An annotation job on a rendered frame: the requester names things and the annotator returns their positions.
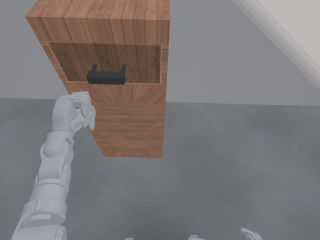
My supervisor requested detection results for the robot left upper arm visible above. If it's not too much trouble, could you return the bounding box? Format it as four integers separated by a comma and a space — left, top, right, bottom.
13, 224, 67, 240

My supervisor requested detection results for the robot left hand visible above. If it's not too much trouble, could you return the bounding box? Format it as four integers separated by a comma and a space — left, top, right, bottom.
51, 91, 96, 138

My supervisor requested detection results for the cabinet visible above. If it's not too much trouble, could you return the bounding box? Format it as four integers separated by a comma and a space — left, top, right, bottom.
25, 0, 170, 158

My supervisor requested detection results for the handle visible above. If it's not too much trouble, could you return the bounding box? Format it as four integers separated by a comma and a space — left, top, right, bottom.
86, 63, 126, 85

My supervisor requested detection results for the drawer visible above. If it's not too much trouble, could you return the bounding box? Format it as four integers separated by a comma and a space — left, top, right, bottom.
48, 41, 161, 84

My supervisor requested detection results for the robot right hand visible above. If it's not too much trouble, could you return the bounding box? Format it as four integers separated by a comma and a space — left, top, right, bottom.
240, 228, 263, 240

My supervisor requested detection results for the robot left forearm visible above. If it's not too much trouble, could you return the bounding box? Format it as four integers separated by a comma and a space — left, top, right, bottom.
10, 131, 75, 240

